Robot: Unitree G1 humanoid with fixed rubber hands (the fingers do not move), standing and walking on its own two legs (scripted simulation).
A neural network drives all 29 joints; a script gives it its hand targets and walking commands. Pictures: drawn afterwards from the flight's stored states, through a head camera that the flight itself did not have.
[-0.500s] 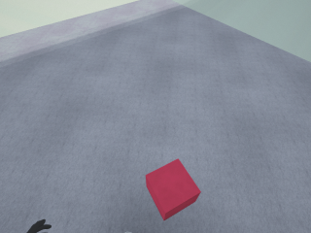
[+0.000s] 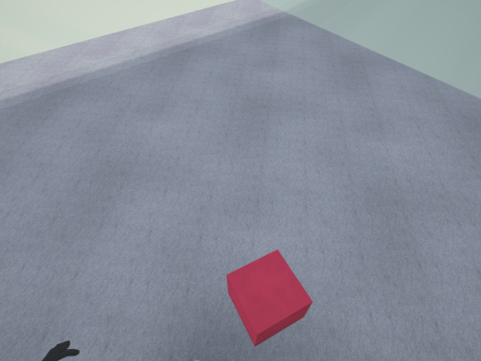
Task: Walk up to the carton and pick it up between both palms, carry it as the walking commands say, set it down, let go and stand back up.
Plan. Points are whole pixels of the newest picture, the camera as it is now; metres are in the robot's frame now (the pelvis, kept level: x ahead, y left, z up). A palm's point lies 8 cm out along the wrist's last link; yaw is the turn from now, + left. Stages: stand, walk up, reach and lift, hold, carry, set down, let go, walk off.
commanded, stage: walk up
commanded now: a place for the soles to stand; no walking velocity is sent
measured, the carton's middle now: (266, 296) +0.45 -0.10 -0.65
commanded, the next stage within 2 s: none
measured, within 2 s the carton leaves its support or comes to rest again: neither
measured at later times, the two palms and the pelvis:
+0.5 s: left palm out of the picture +0.12 +0.32 -0.08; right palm out of the picture +0.08 -0.35 -0.09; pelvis +0.00 -0.01 +0.00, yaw +0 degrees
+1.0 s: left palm out of the picture +0.12 +0.18 -0.11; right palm out of the picture +0.05 -0.53 -0.09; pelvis -0.02 -0.14 -0.04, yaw +3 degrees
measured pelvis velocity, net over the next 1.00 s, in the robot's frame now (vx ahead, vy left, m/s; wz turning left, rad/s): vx -0.02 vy -0.14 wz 0.05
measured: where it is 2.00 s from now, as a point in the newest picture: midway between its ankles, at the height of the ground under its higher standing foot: outside the picture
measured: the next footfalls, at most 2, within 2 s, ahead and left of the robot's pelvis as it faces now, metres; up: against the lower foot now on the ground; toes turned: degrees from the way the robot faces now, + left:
right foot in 0.96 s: +0.08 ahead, -0.23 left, +0.00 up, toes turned +0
left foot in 1.52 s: -0.01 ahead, -0.05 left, +0.00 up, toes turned +11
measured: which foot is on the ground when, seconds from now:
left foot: down 0.00-0.96, up 0.98-1.00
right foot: down 0.00-0.62, up 0.64-0.94, down 0.96-1.00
